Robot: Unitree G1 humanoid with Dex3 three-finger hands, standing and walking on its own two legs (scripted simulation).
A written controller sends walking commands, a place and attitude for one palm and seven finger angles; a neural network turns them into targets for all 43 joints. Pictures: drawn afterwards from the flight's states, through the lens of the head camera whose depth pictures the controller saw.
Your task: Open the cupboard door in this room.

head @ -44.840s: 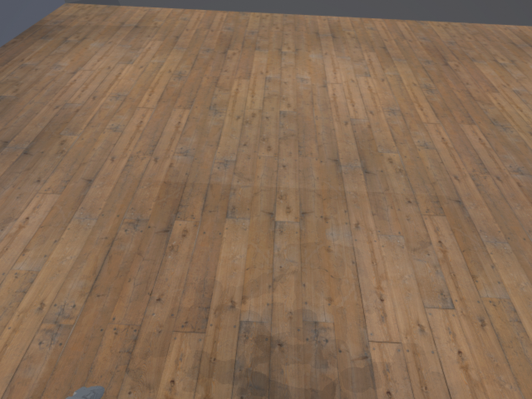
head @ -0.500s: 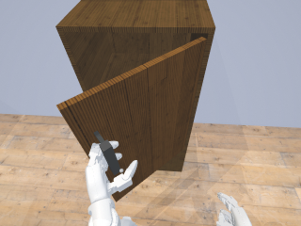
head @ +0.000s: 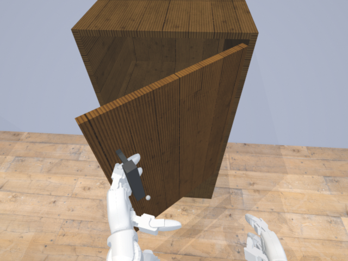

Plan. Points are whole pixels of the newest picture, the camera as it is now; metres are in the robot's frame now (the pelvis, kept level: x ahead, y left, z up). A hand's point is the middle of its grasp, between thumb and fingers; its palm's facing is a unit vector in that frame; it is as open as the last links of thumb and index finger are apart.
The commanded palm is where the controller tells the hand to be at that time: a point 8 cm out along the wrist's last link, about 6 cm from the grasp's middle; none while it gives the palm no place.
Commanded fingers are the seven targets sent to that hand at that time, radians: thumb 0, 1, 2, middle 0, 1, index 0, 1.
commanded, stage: slide the hand sideways off the handle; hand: left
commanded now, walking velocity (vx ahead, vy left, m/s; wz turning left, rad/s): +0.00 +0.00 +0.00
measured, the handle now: (130, 175) +0.29 +0.11 +0.06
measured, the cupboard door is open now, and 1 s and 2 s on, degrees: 41 46 46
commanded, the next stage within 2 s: draw the hand back to the body in 1.28 s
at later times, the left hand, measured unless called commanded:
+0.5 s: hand (144, 222) +0.20 +0.07 +0.06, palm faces -0.12 -0.99 +0.03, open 16.2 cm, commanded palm +0.18 +0.13 +0.06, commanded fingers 0.00 -0.50 0.30 -0.15 -0.30 -0.15 -0.30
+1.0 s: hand (119, 241) +0.16 +0.11 +0.06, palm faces -0.07 -1.00 +0.01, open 16.1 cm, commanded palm +0.13 +0.18 +0.06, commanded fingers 0.00 -0.50 0.30 -0.15 -0.30 -0.15 -0.30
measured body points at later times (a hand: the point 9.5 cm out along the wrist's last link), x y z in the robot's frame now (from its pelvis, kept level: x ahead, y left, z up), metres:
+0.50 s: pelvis -0.02 +0.03 -0.01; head +0.02 +0.03 +0.43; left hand +0.20 +0.13 +0.06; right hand +0.15 -0.19 -0.09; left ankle +0.05 +0.13 -0.66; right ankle -0.05 -0.07 -0.66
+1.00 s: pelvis -0.02 +0.03 -0.02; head +0.02 +0.02 +0.43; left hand +0.16 +0.17 +0.06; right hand +0.17 -0.19 -0.08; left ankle +0.05 +0.13 -0.66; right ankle -0.05 -0.07 -0.66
